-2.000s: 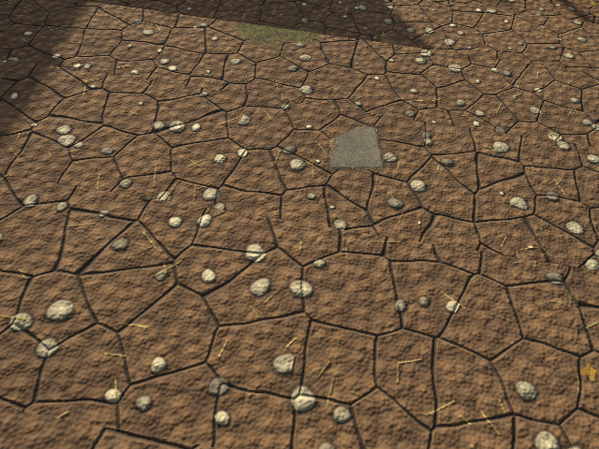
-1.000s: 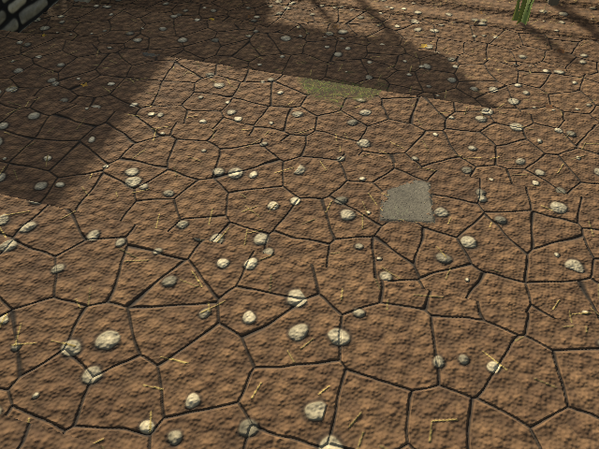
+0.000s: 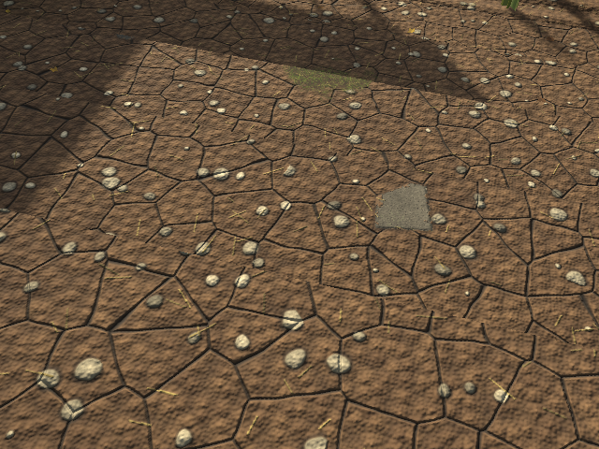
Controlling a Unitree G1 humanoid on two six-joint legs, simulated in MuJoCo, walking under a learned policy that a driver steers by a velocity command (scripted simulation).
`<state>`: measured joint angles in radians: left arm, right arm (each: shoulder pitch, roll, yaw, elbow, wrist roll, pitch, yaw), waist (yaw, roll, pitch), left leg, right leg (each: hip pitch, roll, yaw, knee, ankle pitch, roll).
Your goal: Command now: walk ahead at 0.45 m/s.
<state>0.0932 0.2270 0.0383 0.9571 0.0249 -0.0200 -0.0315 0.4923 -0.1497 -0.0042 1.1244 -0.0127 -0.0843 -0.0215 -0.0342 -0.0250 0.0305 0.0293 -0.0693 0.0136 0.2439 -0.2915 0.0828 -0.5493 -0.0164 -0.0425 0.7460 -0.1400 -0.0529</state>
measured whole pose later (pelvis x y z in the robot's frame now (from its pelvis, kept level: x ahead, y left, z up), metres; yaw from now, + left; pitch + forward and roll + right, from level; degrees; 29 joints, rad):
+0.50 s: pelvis +0.27 +0.02 -0.03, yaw -1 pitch +0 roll -2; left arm 0.54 0.22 0.04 1.05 0.03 -0.13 0.00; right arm 0.01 -0.25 -0.07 0.90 -0.04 -0.04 0.06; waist 0.11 0.02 0.05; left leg -0.68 0.11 -0.01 0.64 0.39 0.07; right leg 0.05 0.06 -0.05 0.48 -0.53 -0.05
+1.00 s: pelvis +0.59 +0.06 -0.18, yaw -2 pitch +0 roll +3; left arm 0.05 0.19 0.02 0.88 0.03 -0.04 -0.03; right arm 0.46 -0.19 -0.05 1.07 -0.01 -0.08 0.00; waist -0.04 -0.02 0.08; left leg -0.03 -0.07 0.12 0.40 -0.37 0.05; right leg -0.59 -0.05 -0.05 0.72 -0.10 -0.09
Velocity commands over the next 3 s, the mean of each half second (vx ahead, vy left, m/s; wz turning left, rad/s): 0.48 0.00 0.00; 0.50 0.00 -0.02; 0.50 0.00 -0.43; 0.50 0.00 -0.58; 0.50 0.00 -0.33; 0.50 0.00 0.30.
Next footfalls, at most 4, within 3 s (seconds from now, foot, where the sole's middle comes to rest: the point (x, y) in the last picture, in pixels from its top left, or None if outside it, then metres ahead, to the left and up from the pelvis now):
0.10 right None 0.14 -0.08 -0.78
0.66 left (229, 448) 0.54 0.15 -0.95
1.08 right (299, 353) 0.79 -0.03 -0.95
1.62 left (253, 287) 1.01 0.10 -0.95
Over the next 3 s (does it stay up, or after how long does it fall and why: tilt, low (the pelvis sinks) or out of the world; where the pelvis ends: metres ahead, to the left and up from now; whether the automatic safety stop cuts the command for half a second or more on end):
stays up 1.55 -0.38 -0.34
